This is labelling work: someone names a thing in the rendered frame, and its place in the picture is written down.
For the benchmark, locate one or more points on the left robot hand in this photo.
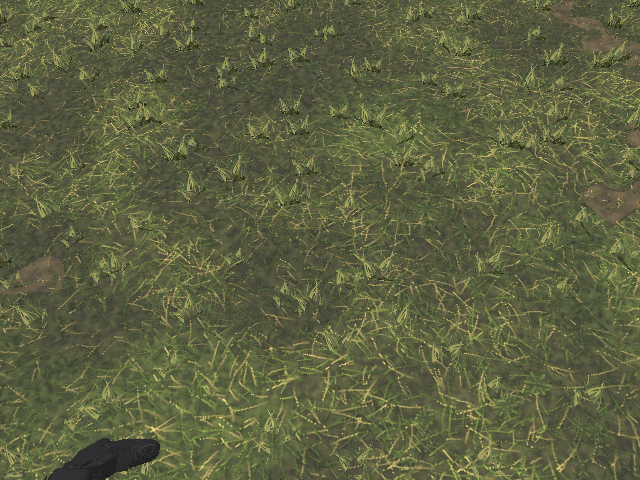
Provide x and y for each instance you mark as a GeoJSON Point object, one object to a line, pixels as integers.
{"type": "Point", "coordinates": [103, 458]}

